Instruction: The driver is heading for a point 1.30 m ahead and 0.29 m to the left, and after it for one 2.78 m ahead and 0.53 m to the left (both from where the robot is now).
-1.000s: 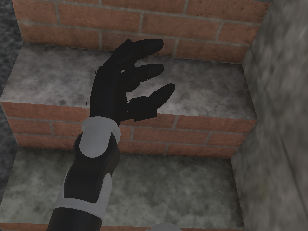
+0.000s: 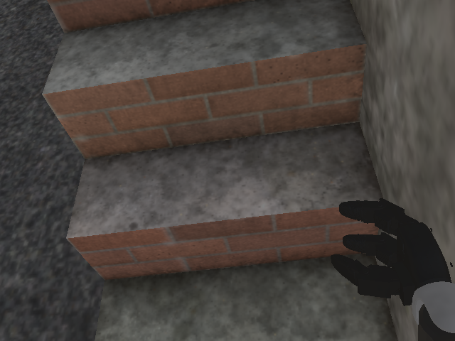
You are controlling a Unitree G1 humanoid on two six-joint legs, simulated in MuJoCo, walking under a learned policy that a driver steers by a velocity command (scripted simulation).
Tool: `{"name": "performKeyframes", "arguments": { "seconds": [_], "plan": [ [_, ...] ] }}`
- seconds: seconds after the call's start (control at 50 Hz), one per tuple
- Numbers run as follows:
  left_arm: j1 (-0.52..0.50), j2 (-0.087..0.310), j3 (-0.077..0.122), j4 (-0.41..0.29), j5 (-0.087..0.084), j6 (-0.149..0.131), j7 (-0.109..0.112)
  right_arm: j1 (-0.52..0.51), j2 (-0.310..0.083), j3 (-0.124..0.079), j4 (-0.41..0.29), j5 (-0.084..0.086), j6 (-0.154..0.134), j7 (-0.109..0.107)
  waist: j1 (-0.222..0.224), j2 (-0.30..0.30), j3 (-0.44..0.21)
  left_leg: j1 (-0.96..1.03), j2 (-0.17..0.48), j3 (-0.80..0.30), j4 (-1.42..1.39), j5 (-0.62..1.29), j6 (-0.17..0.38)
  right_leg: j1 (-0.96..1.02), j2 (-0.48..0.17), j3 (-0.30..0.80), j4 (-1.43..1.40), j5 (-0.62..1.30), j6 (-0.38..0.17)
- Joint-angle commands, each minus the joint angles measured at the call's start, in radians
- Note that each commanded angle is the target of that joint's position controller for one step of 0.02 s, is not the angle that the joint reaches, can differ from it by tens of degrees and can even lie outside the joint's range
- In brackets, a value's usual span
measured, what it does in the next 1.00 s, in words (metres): goes down, backwards: left foot 0.22 m lower, then right foot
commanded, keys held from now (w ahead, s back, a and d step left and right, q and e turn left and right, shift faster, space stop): w+shift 0.56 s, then w+q+shift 0.44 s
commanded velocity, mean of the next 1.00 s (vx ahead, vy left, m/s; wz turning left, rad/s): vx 1.00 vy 0.00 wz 0.16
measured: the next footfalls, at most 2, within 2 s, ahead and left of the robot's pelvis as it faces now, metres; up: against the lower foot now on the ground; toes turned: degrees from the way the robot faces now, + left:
left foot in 0.26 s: -0.08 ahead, +0.13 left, -0.22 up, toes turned +9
right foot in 0.48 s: -0.17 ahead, -0.19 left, -0.22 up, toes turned -2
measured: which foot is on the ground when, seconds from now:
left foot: up 0.00-0.24, down 0.26-0.50, up 0.52-0.70, down 0.72-0.92, up 0.94-1.00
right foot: down 0.00-0.18, up 0.20-0.46, down 0.48-1.00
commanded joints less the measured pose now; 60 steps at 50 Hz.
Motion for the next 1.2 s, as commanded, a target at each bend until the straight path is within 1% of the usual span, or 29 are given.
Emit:
{"name": "performKeyframes", "arguments": {
  "seconds": [0.02,0.12,0.18,0.22,0.26,0.28,0.3,0.32,0.34,0.36,0.38,0.42,0.46,0.48,0.5,0.52,0.54,0.58,0.66,0.74,0.76,0.88,0.92,0.96,1.04,1.1,1.16,1.18,1.2],
  "plan": [
    [-0.162,0.099,-0.018,-0.139,-0.019,-0.033,0.041,0.006,-0.023,0.012,-0.159,-0.016,0.001,0.003,-0.102,-0.219,-0.200,0.097,-0.006,0.053,0.076,0.141,-0.027,-0.014,-0.205,0.360,-0.372,0.198,-0.047],
    [-0.170,0.064,-0.012,-0.171,-0.057,-0.022,0.052,0.060,-0.023,0.034,-0.132,-0.019,0.021,-0.029,-0.095,-0.085,-0.212,0.157,0.123,-0.002,-0.708,0.198,0.081,0.042,-0.161,0.358,-0.326,0.102,0.034],
    [-0.075,0.050,0.030,-0.160,-0.096,0.021,0.032,0.037,0.041,0.049,-0.008,-0.043,0.017,0.016,0.000,0.068,-0.134,0.238,0.219,0.157,-1.391,0.699,0.216,0.049,0.037,-0.017,0.146,-0.171,0.082],
    [0.104,0.124,0.067,-0.156,-0.067,0.039,0.010,-0.150,-0.056,0.034,0.016,-0.040,0.008,0.030,0.156,0.221,-0.157,0.052,0.261,0.263,-1.472,1.014,0.219,0.085,0.093,-0.102,0.874,-0.297,0.127],
    [0.011,0.060,0.032,-0.226,-0.068,0.032,-0.007,-0.211,-0.083,0.060,-0.025,-0.068,0.003,-0.007,0.128,0.074,-0.084,0.081,0.355,0.176,-1.131,0.940,0.208,-0.317,0.177,0.027,1.462,-0.380,0.193],
    [0.152,0.087,0.023,-0.178,-0.054,0.024,-0.018,-0.187,-0.196,0.020,-0.011,-0.031,-0.029,-0.042,0.187,0.048,-0.129,0.036,0.527,0.117,-1.130,0.992,0.288,-0.242,0.021,0.052,1.563,-0.257,0.232],
    [0.258,0.189,0.048,-0.145,-0.029,0.015,-0.033,-0.094,-0.205,0.011,0.015,0.009,-0.050,-0.069,0.196,0.007,-0.262,0.377,0.585,0.032,-1.057,0.998,0.328,-0.393,-0.081,0.107,1.431,-0.273,0.220],
    [0.173,0.229,0.053,-0.139,-0.025,-0.007,-0.060,0.040,-0.178,0.004,0.062,-0.016,-0.051,-0.076,0.113,-0.074,-0.281,0.675,0.525,0.070,-1.025,0.884,0.311,-0.592,-0.127,0.134,1.201,-0.309,0.189],
    [0.140,0.189,0.021,-0.201,-0.066,-0.011,-0.052,-0.013,-0.270,-0.042,0.057,0.010,-0.060,-0.077,0.138,0.108,-0.370,0.755,0.712,-0.206,-1.039,0.492,0.341,-0.583,-0.366,0.280,0.761,-0.163,0.160],
    [0.017,0.184,0.024,-0.147,-0.055,-0.007,-0.031,-0.010,-0.203,-0.021,0.007,-0.018,-0.055,-0.084,0.040,-0.135,-0.423,0.615,0.672,-0.217,-1.099,0.256,0.379,-0.435,-0.331,0.208,0.787,-0.078,0.189],
    [-0.112,0.142,0.011,-0.170,-0.038,0.007,-0.030,-0.056,-0.206,-0.024,-0.014,-0.027,-0.054,-0.092,0.025,-0.198,-0.369,0.404,0.602,-0.149,-1.117,0.144,0.329,-0.219,-0.380,0.109,0.481,0.024,0.183],
    [-0.225,0.019,-0.034,-0.140,0.038,0.025,-0.032,-0.148,-0.128,0.012,-0.065,-0.002,-0.078,-0.075,-0.024,-0.135,-0.217,0.034,0.414,0.058,-1.143,0.060,0.219,0.215,-0.330,-0.112,-0.058,-0.068,0.160],
    [-0.175,-0.095,-0.072,-0.061,0.071,0.005,-0.067,-0.072,-0.042,0.045,-0.063,0.055,-0.102,-0.057,-0.048,-0.061,-0.140,0.078,0.427,0.079,-1.031,0.121,0.207,0.324,-0.224,-0.241,-0.460,-0.068,0.144],
    [-0.144,-0.035,-0.058,-0.003,0.066,-0.014,-0.095,0.070,-0.052,0.034,-0.053,0.080,-0.108,-0.064,-0.130,-0.135,-0.133,0.165,0.382,0.143,-0.864,0.026,0.179,0.293,-0.172,-0.247,-0.556,0.054,0.124],
    [-0.254,0.034,-0.054,-0.038,0.062,-0.057,-0.129,0.103,-0.022,0.040,-0.116,0.066,-0.123,-0.060,-0.235,-0.334,-0.084,0.116,0.242,0.199,-0.664,-0.091,0.061,0.252,-0.292,0.069,-0.528,0.746,0.087],
    [-0.192,0.189,-0.004,-0.020,0.010,-0.061,-0.129,0.194,-0.044,0.036,-0.079,0.010,-0.122,-0.068,-0.169,-0.574,-0.264,0.164,0.191,0.170,-0.475,-0.178,0.003,0.229,-0.456,0.317,-0.702,0.308,-0.117],
    [-0.263,0.209,0.005,-0.050,0.020,-0.071,-0.130,0.084,-0.103,0.012,-0.102,0.061,-0.106,-0.080,-0.101,-0.442,-0.155,0.194,0.196,0.121,-0.362,-0.139,0.013,0.055,-0.513,0.383,-0.829,0.028,-0.179],
    [-0.308,0.188,0.003,-0.032,0.015,-0.080,-0.089,0.107,-0.050,0.004,-0.075,0.107,-0.077,-0.097,-0.131,-0.298,-0.038,0.133,0.227,0.104,-0.298,-0.166,0.030,0.046,-0.503,0.260,-0.846,-0.078,-0.128],
    [-0.201,0.108,-0.001,0.034,0.006,-0.056,-0.053,0.097,-0.003,0.037,-0.036,0.044,-0.094,-0.061,-0.066,-0.132,-0.085,0.144,0.221,0.178,-0.959,0.044,0.056,0.414,-0.370,0.000,-0.684,0.267,-0.030],
    [-0.278,0.151,0.027,-0.004,0.002,-0.086,-0.064,0.202,-0.098,-0.007,-0.024,0.049,-0.080,-0.054,-0.080,-0.111,-0.194,0.182,0.263,0.079,-1.065,0.382,0.094,0.476,-0.289,-0.058,-0.530,0.163,0.008],
    [-0.233,0.121,0.012,-0.002,0.019,-0.100,-0.057,0.168,-0.141,-0.029,-0.029,0.043,-0.075,-0.046,-0.044,0.060,-0.231,0.158,0.264,-0.008,-1.090,0.283,0.140,0.488,-0.239,-0.116,-0.556,0.054,0.049],
    [-0.343,0.172,0.051,-0.019,0.037,-0.099,-0.038,0.134,-0.111,-0.053,-0.062,0.064,-0.066,-0.035,-0.086,-0.086,-0.155,-0.019,0.209,-0.068,-1.082,0.023,0.136,0.522,-0.264,-0.118,-0.576,-0.046,0.066],
    [-0.366,0.209,0.070,-0.005,0.038,-0.092,-0.036,0.181,-0.089,-0.058,-0.045,0.066,-0.056,-0.035,-0.122,-0.247,-0.170,-0.001,0.162,0.046,-0.878,0.084,0.105,0.480,-0.376,-0.071,-0.691,-0.161,0.018],
    [-0.286,0.285,0.107,0.025,0.024,-0.094,-0.028,0.234,-0.147,-0.078,-0.027,0.062,-0.050,-0.025,-0.115,-0.362,-0.187,-0.099,0.223,0.103,-0.563,-0.033,0.114,0.471,-0.554,0.051,-0.813,-0.353,-0.062],
    [-0.269,0.318,0.125,0.092,0.009,-0.100,-0.018,0.243,-0.120,-0.066,-0.028,0.077,-0.031,-0.024,-0.153,-0.185,-0.128,-0.234,0.362,0.077,-0.456,-0.098,0.137,0.542,-0.592,-0.027,-0.841,-0.118,-0.056],
    [-0.356,0.307,0.114,0.100,0.012,-0.091,-0.028,0.305,-0.102,-0.064,0.010,0.079,-0.033,-0.026,-0.211,-0.124,-0.146,-0.032,0.318,0.165,-0.603,-0.017,0.153,0.464,-0.486,-0.228,-0.739,0.039,-0.005],
    [-0.406,0.291,0.108,0.102,-0.006,-0.065,-0.044,0.535,-0.149,-0.106,0.133,0.076,-0.039,-0.029,-0.315,-0.080,-0.164,0.211,0.165,0.334,-0.823,0.058,0.233,0.380,-0.416,-0.344,-0.478,0.107,0.030],
    [-0.437,0.246,0.093,0.073,-0.011,-0.054,-0.044,0.644,-0.208,-0.140,0.208,0.080,-0.047,-0.018,-0.365,0.054,-0.154,0.295,0.064,0.384,-0.911,0.131,0.244,0.332,-0.352,-0.394,-0.183,0.279,0.037],
    [-0.500,0.157,0.063,-0.021,0.002,-0.051,-0.043,0.681,-0.246,-0.144,0.232,0.068,-0.066,0.006,-0.355,0.227,-0.051,0.342,0.124,0.185,-0.894,0.385,0.307,0.051,-0.297,-0.355,0.139,-0.090,0.065]
  ]
}}
Velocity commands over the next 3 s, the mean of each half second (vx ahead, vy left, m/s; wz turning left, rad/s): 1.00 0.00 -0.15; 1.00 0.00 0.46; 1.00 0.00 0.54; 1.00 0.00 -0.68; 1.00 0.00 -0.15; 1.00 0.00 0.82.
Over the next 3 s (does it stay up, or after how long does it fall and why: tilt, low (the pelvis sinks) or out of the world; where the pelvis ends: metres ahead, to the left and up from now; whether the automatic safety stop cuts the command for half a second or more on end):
stays up -0.10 0.10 -0.18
